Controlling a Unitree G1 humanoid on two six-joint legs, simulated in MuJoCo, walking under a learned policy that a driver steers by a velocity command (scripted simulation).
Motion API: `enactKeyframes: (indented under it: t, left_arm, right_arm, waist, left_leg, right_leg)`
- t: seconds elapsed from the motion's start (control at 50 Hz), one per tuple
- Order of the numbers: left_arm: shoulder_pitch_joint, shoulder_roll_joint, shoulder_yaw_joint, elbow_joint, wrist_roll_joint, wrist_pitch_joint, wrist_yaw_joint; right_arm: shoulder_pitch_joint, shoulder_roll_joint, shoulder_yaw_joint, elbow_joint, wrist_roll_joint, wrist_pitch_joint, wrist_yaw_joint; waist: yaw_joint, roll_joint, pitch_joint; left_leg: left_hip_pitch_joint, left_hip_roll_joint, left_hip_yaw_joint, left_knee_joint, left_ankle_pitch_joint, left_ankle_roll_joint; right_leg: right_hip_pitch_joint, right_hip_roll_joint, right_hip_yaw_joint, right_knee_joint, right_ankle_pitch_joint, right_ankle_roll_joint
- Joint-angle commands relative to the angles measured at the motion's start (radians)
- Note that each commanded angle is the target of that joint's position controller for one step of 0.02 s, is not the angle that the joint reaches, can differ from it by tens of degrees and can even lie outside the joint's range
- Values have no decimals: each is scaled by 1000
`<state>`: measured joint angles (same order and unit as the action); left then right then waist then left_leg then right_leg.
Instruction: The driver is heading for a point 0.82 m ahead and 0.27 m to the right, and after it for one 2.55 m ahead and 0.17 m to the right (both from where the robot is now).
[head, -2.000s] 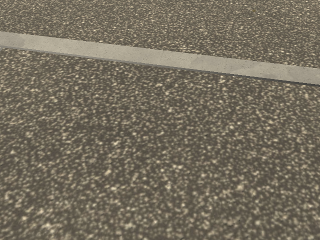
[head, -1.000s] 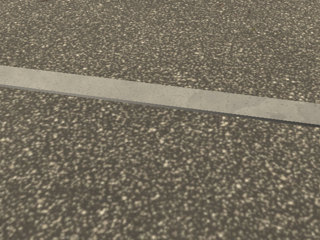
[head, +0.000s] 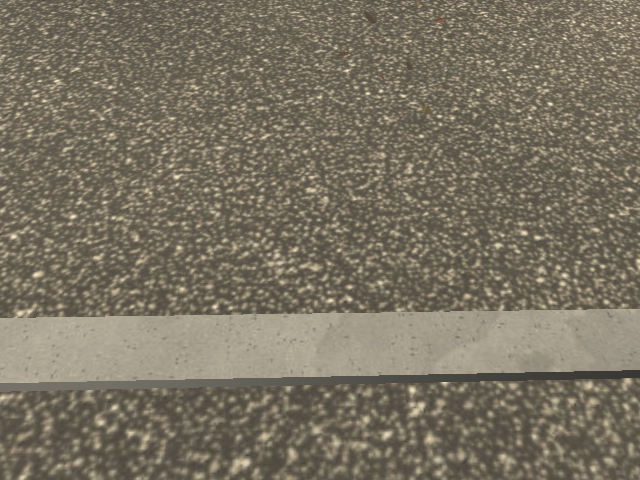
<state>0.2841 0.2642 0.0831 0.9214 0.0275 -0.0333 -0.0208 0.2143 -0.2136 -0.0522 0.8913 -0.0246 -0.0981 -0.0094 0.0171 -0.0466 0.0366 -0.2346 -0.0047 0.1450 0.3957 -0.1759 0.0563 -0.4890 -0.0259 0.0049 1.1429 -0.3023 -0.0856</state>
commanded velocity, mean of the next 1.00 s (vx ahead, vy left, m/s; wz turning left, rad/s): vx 0.34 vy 0.00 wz -0.49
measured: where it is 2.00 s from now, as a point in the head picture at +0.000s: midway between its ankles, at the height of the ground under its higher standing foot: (449, 395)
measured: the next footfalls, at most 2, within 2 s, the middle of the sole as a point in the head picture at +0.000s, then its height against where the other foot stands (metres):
right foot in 0.36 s outside the picture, level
left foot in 1.02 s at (340, 470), level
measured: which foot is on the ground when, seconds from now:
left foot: down 0.00-0.38, up 0.40-1.00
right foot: up 0.00-0.34, down 0.36-1.00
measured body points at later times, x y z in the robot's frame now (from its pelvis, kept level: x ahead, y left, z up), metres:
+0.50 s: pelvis +0.23 -0.07 -0.01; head +0.27 -0.09 +0.44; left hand +0.43 +0.15 -0.13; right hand +0.20 -0.34 -0.15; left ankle +0.18 +0.09 -0.64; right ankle +0.26 -0.12 -0.74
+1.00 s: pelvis +0.38 -0.09 -0.01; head +0.40 -0.08 +0.44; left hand +0.53 +0.14 -0.14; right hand +0.41 -0.38 -0.10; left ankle +0.46 -0.01 -0.74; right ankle +0.27 -0.12 -0.74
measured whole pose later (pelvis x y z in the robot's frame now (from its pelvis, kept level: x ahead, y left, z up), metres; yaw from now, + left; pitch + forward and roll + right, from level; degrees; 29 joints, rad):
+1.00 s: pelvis +0.38 -0.09 -0.01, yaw -29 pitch +1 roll -1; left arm 0.39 0.26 0.05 0.84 0.02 -0.03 0.01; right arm 0.16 -0.24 -0.03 0.73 -0.03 -0.01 0.00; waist 0.05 -0.01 0.00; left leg -0.33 0.00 0.02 0.55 -0.29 0.04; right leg -0.05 0.14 0.16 0.39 -0.33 -0.10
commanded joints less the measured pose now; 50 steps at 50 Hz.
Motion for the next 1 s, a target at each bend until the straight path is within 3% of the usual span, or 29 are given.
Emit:
enactKeyframes:
  t: [0.02, 0.08, 0.16, 0.24, 0.3, 0.34, 0.36, 0.38, 0.4, 0.42, 0.44, 0.46, 0.48, 0.5, 0.52, 0.58, 0.7, 0.74, 0.82, 0.9, 0.96, 1.0]
  left_arm:
    - [35, -16, -4, -55, 9, 21, -20]
    - [-76, -10, -8, -102, 8, 27, -33]
    - [-219, -24, -26, -157, 4, 21, -49]
    - [-321, -12, -31, -205, 10, 20, -56]
    - [-302, 8, -22, -214, 18, 21, -47]
    - [-143, 38, -2, -173, 19, 13, -34]
    - [25, 72, 18, -119, 27, 3, -20]
    - [112, 180, 48, -110, 38, -3, -3]
    - [76, 264, 64, -149, 4, 6, 5]
    - [84, 233, 58, -140, -15, 16, 15]
    - [36, 189, 45, -132, -22, 11, 24]
    - [-15, 140, 32, -136, -27, 7, 26]
    - [-55, 112, 23, -142, -34, 4, 29]
    - [-81, 93, 14, -153, -34, 1, 29]
    - [-71, 96, 12, -155, -33, -6, 26]
    - [-21, 140, 22, -155, -25, -8, 25]
    - [70, 141, 16, -160, -23, 13, 36]
    - [93, 134, 11, -159, -19, 16, 40]
    - [140, 126, 2, -148, -2, 13, 35]
    - [172, 138, -1, -127, 4, 1, 35]
    - [151, 162, 2, -117, -1, -6, 36]
    - [79, 149, -6, -130, -19, -14, 34]
  right_arm:
    - [87, -74, -14, -13, 12, -30, 0]
    - [130, -81, -15, 2, 7, -31, 1]
    - [164, -96, -15, 12, 4, -25, 1]
    - [231, -134, -23, 33, 4, -10, -10]
    - [245, -168, -32, 45, 2, 12, -17]
    - [241, -196, -39, 45, 4, 33, -18]
    - [229, -196, -38, 31, 7, 41, -16]
    - [245, -124, -22, -20, 20, 40, -11]
    - [206, -111, -24, -93, 21, 31, 1]
    - [96, -154, -31, -111, 15, 29, -2]
    - [85, -123, -20, -116, 28, 22, -4]
    - [110, -118, -20, -94, 22, 24, -9]
    - [121, -122, -23, -93, -1, 40, -9]
    - [150, -120, -24, -86, -16, 60, -6]
    - [153, -116, -25, -91, -20, 78, -3]
    - [116, -101, -20, -120, -10, 103, -2]
    - [-29, -128, -16, -184, -5, 123, -10]
    - [-60, -129, -12, -194, -2, 125, -11]
    - [-129, -126, -5, -220, -3, 116, 3]
    - [-168, -118, 1, -241, -3, 92, 16]
    - [-114, -118, 0, -237, 3, 73, 14]
    - [55, -123, -10, -182, -4, 58, 2]
  waist:
    - [8, 128, -18]
    - [-3, 118, 9]
    - [-30, 122, 41]
    - [-62, 122, 60]
    - [-43, 146, 34]
    - [23, 150, -64]
    - [96, 101, -160]
    - [107, -49, -273]
    - [69, -168, -330]
    - [90, 15, -241]
    - [51, 15, -146]
    - [4, 65, -83]
    - [-32, 55, -57]
    - [-55, 42, -70]
    - [-61, 39, -86]
    - [-55, 29, -112]
    - [-3, -13, -104]
    - [12, -21, -92]
    - [45, -20, -52]
    - [68, -17, 3]
    - [34, -19, 13]
    - [-70, 23, -31]
  left_leg:
    - [104, 284, -203, -242, 161, 91]
    - [127, 272, -111, -253, 220, 92]
    - [139, 252, -2, -244, 290, 78]
    - [244, 288, 52, -211, 364, 73]
    - [324, 299, 104, -68, 695, 60]
    - [326, 294, 130, 203, 865, 50]
    - [206, 274, 149, 443, 725, 18]
    - [-120, 209, 144, 777, 209, -34]
    - [-426, 3, 3, 1059, -413, -96]
    - [-494, 64, -129, 1059, -323, -96]
    - [-475, 91, -133, 1012, -247, -91]
    - [-419, 120, -145, 915, -217, -89]
    - [-370, 131, -154, 854, -207, -94]
    - [-319, 130, -156, 820, -197, -101]
    - [-300, 117, -150, 802, -187, -108]
    - [-321, 96, -143, 737, -123, -118]
    - [-417, 79, -167, 605, -36, -111]
    - [-421, 73, -172, 554, -28, -98]
    - [-418, 71, -175, 444, -56, -76]
    - [-370, 45, -155, 307, -122, -46]
    - [-211, 6, -128, 180, -168, -17]
    - [129, -9, -142, 8, -58, 14]
  right_leg:
    - [-153, -64, 33, 20, 86, 11]
    - [-228, -72, 18, -63, 189, 24]
    - [-180, -58, -44, -306, 309, 25]
    - [-137, -37, -113, -449, 239, -9]
    - [-44, 31, -165, -505, 87, -56]
    - [143, 110, -183, -566, 25, -101]
    - [377, 118, -139, -645, 67, -135]
    - [675, -141, 208, -672, 25, -214]
    - [798, -365, 708, -810, 327, -347]
    - [731, -333, 538, -800, 596, -328]
    - [614, -303, 389, -778, 804, -306]
    - [498, -233, 283, -788, 864, -248]
    - [417, -177, 229, -798, 858, -212]
    - [370, -148, 196, -807, 870, -193]
    - [353, -134, 188, -804, 922, -189]
    - [342, -106, 176, -794, 982, -179]
    - [426, -104, 245, -771, 911, -124]
    - [462, -115, 261, -764, 913, -115]
    - [506, -153, 341, -831, 573, -169]
    - [524, -166, 383, -849, 419, -189]
    - [471, -152, 390, -824, 380, -163]
    - [304, -77, 329, -690, 393, -99]
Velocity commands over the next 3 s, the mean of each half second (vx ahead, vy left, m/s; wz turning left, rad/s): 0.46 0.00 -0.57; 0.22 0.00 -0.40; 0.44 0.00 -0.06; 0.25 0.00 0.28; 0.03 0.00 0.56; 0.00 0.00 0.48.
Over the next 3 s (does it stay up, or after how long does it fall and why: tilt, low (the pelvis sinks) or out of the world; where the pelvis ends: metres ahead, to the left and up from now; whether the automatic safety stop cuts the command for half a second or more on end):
stays up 0.65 -0.33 0.00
